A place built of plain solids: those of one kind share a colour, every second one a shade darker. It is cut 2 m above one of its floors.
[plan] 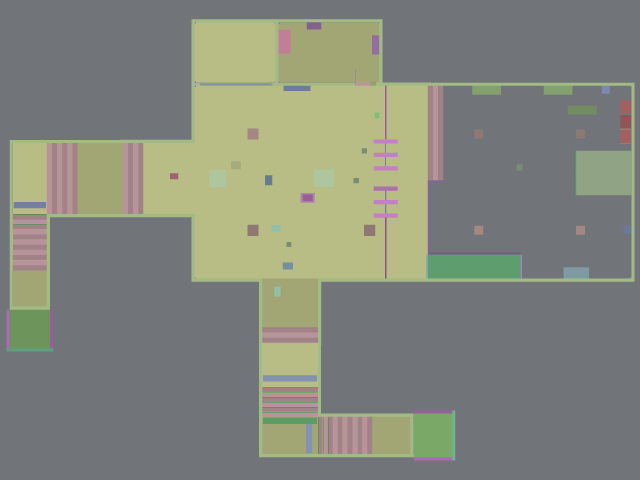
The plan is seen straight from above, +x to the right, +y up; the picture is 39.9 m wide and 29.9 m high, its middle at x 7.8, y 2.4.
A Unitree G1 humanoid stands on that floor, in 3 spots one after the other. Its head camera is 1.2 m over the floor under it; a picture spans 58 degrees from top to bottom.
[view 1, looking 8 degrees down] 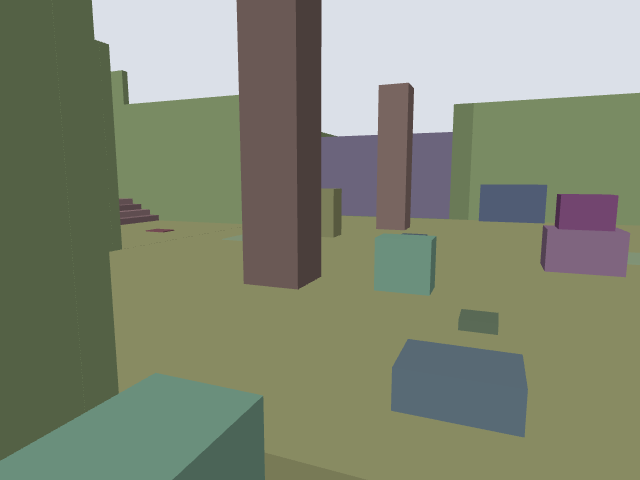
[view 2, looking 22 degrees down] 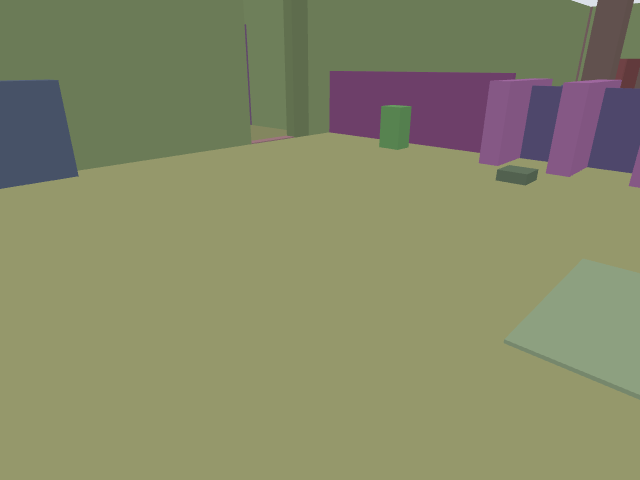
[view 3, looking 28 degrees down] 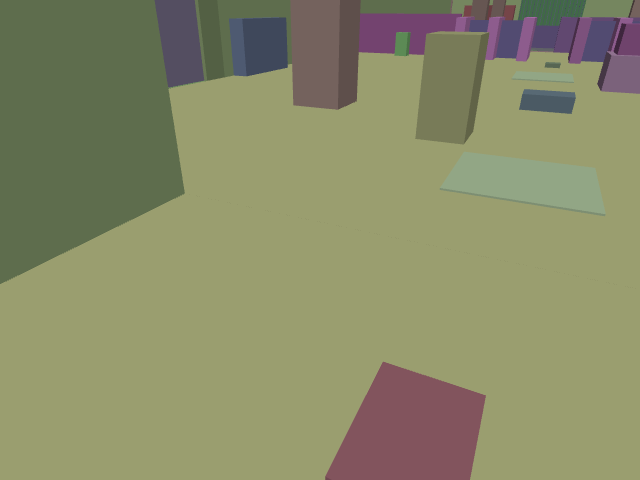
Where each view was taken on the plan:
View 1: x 5.94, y -1.55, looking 112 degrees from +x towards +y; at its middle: column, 5.29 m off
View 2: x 5.61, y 6.23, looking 44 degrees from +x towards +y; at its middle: raised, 3.20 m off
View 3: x -2.25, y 6.23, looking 26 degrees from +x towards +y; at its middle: raised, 2.56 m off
